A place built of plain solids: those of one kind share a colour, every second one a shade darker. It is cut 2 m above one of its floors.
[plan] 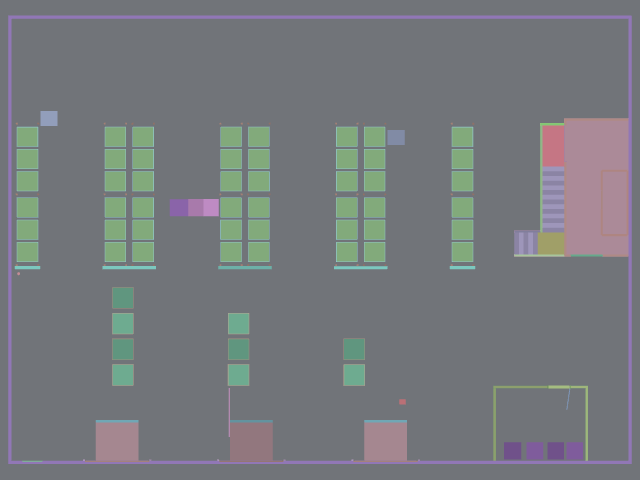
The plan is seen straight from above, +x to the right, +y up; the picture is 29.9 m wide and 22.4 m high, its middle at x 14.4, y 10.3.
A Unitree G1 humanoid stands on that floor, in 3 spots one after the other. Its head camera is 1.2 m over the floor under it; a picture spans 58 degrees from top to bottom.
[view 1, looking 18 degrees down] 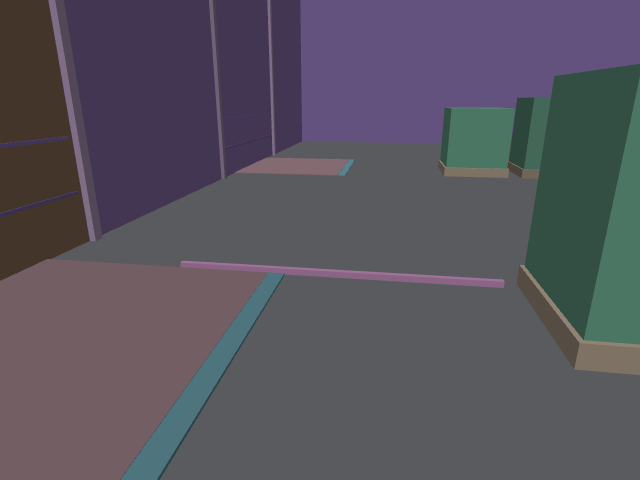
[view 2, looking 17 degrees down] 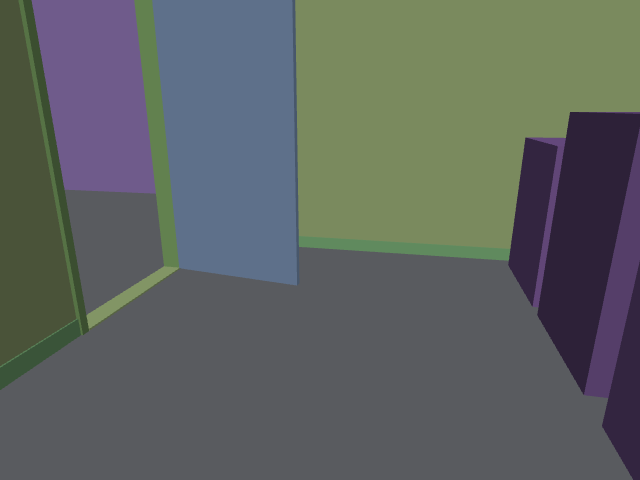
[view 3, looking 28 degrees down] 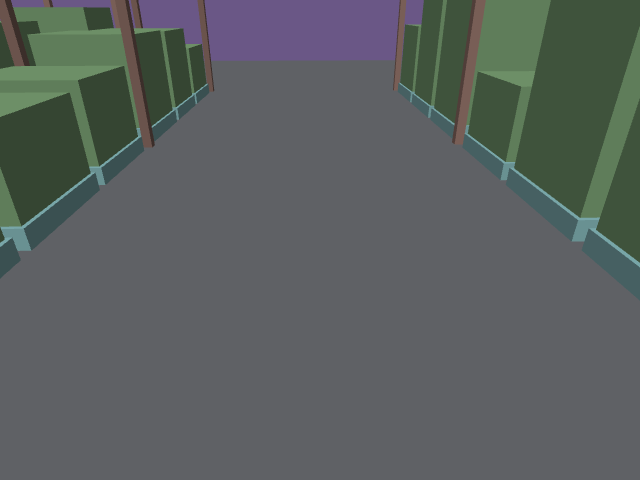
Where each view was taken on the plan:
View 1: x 13.00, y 2.60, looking -171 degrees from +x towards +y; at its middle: ground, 3.88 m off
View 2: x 23.20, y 1.65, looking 12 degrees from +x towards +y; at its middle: room_skirt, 3.84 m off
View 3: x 13.60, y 8.13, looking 88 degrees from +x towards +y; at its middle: ground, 2.56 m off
